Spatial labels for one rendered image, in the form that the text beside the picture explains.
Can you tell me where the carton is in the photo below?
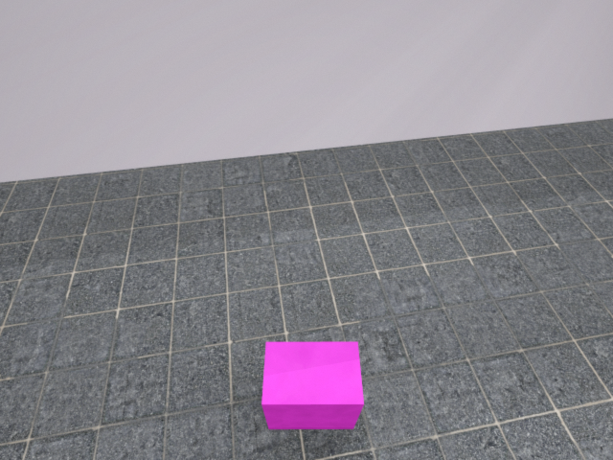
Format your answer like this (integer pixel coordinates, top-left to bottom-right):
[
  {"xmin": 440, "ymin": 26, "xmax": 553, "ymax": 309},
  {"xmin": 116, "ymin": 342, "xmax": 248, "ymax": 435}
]
[{"xmin": 261, "ymin": 342, "xmax": 364, "ymax": 429}]

